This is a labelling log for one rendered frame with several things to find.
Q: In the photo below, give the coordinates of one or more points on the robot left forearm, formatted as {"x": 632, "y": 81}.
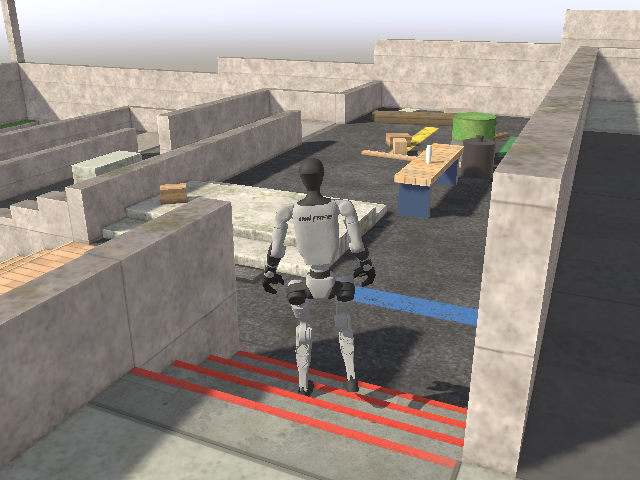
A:
{"x": 271, "y": 264}

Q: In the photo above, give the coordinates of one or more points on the right robot hand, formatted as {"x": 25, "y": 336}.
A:
{"x": 360, "y": 272}

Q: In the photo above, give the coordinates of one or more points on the left robot hand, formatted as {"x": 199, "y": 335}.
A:
{"x": 274, "y": 280}

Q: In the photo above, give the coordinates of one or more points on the robot right forearm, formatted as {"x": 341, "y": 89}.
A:
{"x": 364, "y": 258}

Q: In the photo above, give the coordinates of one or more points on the humanoid robot torso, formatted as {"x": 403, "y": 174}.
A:
{"x": 317, "y": 236}

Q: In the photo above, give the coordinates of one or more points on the robot head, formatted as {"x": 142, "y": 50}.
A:
{"x": 311, "y": 172}

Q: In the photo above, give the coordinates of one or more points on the robot left upper arm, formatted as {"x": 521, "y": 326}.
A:
{"x": 283, "y": 214}

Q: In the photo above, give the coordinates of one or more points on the robot right upper arm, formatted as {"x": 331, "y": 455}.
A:
{"x": 346, "y": 208}

